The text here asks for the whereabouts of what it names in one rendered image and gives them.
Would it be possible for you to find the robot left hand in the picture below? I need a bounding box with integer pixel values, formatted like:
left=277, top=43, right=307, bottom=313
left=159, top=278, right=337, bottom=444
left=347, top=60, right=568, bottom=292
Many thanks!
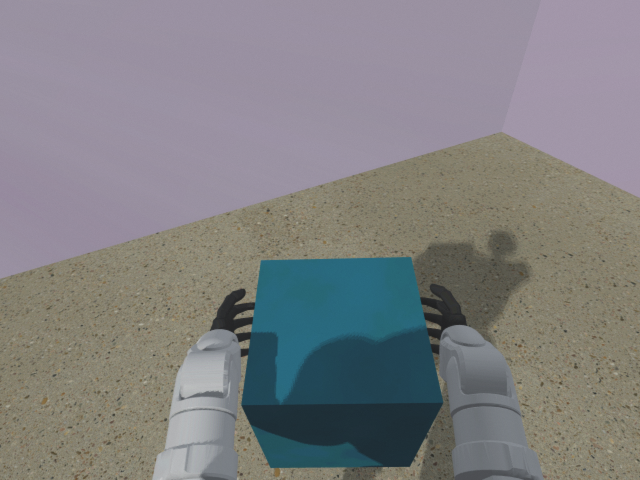
left=210, top=289, right=255, bottom=357

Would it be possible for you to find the robot right hand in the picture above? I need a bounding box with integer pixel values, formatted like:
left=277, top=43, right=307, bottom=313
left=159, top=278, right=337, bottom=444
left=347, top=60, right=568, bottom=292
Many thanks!
left=420, top=284, right=467, bottom=355

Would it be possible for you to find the carton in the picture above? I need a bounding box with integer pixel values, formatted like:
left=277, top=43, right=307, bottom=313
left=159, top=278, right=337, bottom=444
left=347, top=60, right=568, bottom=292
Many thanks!
left=241, top=257, right=443, bottom=468

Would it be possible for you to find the right robot forearm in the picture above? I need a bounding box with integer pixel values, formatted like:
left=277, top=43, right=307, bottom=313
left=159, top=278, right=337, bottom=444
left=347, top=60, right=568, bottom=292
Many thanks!
left=439, top=325, right=544, bottom=480

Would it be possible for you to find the left robot forearm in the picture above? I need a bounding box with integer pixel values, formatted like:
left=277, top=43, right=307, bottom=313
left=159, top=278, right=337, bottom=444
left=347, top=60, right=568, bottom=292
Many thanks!
left=152, top=329, right=241, bottom=480

